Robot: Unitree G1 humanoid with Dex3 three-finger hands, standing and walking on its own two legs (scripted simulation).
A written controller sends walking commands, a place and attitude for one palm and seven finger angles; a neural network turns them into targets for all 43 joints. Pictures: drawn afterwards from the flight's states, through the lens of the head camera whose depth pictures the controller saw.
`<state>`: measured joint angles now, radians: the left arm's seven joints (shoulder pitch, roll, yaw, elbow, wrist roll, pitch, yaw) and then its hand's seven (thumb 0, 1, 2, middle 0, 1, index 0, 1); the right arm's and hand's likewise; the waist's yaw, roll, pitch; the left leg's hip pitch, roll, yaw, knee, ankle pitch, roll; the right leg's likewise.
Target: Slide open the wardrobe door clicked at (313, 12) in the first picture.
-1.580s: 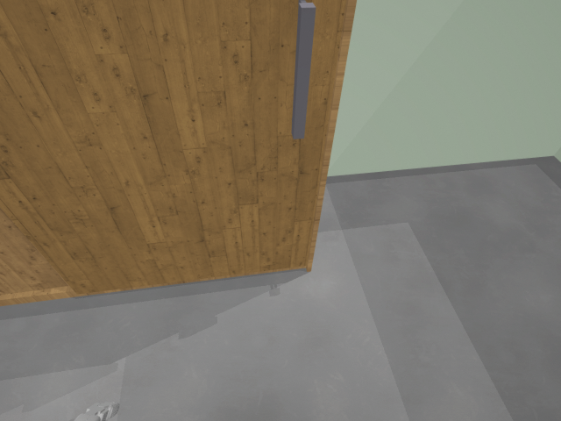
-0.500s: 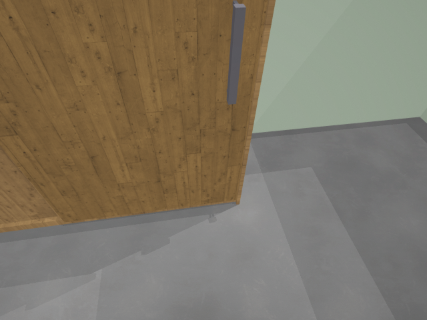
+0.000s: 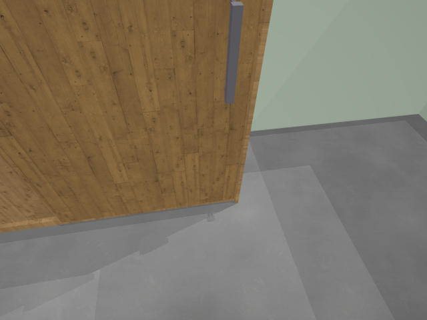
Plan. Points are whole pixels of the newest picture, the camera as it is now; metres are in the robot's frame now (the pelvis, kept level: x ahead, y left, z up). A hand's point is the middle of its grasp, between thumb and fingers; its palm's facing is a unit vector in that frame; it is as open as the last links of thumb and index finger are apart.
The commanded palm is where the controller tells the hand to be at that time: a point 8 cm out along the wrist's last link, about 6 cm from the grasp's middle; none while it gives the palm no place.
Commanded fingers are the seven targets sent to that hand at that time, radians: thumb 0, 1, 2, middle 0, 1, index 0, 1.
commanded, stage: turn to face it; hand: right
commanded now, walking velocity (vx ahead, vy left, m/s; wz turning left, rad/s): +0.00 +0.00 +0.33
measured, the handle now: (230, 55) +0.78 +0.00 +0.11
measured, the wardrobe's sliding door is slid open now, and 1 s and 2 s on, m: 0.00 0.00 0.00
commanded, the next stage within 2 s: take the last steps up to it in 0.42 s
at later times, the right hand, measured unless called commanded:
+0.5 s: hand out of the picture +0.06 -0.19 -0.18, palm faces -0.14 +0.97 -0.21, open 7.4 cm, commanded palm none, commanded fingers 0.00 -0.90 -0.90 0.20 0.30 0.20 0.30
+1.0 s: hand out of the picture +0.08 -0.17 -0.18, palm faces -0.13 +0.98 -0.17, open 7.4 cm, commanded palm none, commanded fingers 0.00 -0.90 -0.90 0.20 0.30 0.20 0.30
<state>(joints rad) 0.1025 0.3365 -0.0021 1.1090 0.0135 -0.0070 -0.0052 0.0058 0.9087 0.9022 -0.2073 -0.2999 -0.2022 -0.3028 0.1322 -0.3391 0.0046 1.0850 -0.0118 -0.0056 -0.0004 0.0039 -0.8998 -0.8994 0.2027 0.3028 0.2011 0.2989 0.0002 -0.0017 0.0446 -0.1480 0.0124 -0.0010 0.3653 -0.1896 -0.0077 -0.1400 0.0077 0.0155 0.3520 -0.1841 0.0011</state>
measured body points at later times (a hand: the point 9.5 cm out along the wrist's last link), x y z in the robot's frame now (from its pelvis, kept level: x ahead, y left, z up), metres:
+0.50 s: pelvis -0.01 +0.00 -0.02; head +0.02 +0.00 +0.43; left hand +0.00 +0.24 -0.17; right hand +0.07 -0.24 -0.17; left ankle +0.01 +0.12 -0.75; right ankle +0.01 -0.12 -0.75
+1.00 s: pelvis +0.07 +0.00 -0.01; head +0.07 +0.00 +0.44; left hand +0.01 +0.24 -0.16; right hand +0.09 -0.22 -0.17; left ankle +0.01 +0.11 -0.75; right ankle +0.08 -0.10 -0.69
